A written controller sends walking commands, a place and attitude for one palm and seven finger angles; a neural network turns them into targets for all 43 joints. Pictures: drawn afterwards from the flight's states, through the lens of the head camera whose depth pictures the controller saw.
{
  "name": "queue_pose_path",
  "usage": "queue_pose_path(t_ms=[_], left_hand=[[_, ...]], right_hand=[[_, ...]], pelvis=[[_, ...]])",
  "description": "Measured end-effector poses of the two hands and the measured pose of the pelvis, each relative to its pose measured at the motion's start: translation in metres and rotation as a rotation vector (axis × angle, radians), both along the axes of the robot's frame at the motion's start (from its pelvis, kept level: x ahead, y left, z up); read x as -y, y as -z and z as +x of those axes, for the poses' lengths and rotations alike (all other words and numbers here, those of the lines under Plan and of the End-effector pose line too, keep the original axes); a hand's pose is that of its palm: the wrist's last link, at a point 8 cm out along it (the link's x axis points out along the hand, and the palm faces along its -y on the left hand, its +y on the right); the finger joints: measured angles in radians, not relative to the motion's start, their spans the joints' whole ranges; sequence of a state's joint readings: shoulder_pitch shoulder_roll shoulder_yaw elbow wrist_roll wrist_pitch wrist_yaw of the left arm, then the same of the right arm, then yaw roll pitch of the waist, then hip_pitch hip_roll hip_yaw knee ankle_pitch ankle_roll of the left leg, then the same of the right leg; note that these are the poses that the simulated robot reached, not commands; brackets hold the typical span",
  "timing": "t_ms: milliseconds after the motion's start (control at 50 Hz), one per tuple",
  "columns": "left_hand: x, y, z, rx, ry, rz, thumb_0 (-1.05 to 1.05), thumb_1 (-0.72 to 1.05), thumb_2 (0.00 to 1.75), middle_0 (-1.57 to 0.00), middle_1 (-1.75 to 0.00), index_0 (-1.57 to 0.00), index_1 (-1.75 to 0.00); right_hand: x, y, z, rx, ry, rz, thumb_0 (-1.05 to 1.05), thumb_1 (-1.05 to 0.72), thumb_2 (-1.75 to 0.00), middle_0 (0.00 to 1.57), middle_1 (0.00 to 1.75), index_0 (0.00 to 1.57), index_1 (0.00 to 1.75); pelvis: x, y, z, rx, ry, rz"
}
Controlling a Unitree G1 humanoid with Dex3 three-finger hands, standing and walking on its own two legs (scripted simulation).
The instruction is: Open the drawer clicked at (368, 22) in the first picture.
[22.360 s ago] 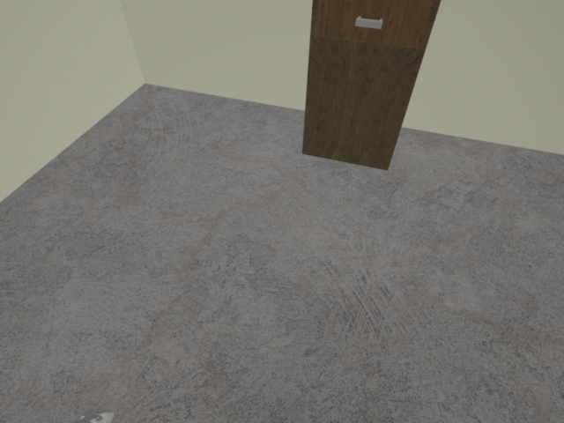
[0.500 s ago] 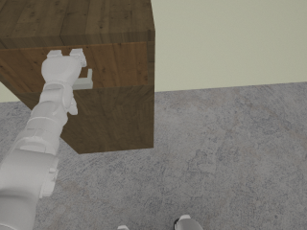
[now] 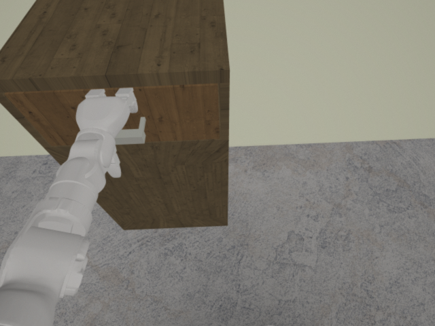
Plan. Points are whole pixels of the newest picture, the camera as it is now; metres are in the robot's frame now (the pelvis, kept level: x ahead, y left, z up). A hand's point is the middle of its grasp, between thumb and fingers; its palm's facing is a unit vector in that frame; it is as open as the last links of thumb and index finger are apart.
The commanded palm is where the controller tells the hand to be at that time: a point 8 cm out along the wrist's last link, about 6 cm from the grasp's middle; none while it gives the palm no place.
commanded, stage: re-aim the fingers above the handle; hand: left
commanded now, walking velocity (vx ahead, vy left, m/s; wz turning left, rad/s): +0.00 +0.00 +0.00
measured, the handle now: (122, 129) +0.53 +0.22 +0.00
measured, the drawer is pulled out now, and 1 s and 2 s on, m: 0.00 0.00 0.00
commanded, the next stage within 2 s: lower the fingers behind the handle in 1.98 s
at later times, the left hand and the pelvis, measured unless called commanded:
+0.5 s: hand (118, 128) +0.48 +0.19 +0.07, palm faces -0.01 +0.02 -1.00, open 13.8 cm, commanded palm +0.46 +0.20 +0.12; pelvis -0.01 +0.00 +0.00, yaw -1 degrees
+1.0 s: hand (114, 130) +0.47 +0.20 +0.07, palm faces -0.01 +0.03 -1.00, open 13.8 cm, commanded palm +0.46 +0.20 +0.12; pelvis -0.02 +0.00 +0.00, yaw -1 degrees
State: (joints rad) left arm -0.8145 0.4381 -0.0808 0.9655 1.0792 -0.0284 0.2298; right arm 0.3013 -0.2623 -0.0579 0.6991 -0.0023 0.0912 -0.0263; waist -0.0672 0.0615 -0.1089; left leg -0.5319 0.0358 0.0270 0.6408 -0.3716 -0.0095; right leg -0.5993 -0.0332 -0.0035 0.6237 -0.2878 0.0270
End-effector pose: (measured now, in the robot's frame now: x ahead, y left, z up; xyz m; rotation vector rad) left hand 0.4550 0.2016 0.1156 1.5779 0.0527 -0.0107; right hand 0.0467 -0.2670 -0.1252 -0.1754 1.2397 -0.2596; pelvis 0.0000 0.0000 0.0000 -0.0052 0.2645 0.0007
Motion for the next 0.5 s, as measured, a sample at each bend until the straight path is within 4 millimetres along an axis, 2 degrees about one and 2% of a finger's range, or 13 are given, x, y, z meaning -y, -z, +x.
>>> queue_pose_path(t_ms=[180,380,500], left_hand=[[0.001,-0.006,0.001,0.028,0.002,0.008,0.0,-0.49,0.3,-0.32,-1.2,-0.32,-1.2],[0.013,-0.005,0.006,0.017,0.017,0.0,0.0,-0.49,0.3,-0.32,-1.2,-0.32,-1.2],[0.009,-0.004,0.007,0.026,0.007,0.009,0.0,-0.49,0.3,-0.32,-1.2,-0.32,-1.2]], right_hand=[[0.006,-0.001,-0.006,-0.011,-0.002,-0.017,0.0,-0.9,-0.9,0.2,0.3,0.2,0.3],[0.005,0.0,-0.031,-0.037,0.035,-0.015,0.0,-0.9,-0.9,0.2,0.3,0.2,0.3],[0.002,0.001,-0.045,-0.054,0.054,-0.01,0.0,-0.9,-0.9,0.2,0.3,0.2,0.3]], pelvis=[[0.002,0.0,-0.003,0.0,-0.008,0.0],[0.001,0.001,-0.008,-0.004,0.008,0.004],[0.0,0.002,-0.011,-0.009,0.017,0.006]])
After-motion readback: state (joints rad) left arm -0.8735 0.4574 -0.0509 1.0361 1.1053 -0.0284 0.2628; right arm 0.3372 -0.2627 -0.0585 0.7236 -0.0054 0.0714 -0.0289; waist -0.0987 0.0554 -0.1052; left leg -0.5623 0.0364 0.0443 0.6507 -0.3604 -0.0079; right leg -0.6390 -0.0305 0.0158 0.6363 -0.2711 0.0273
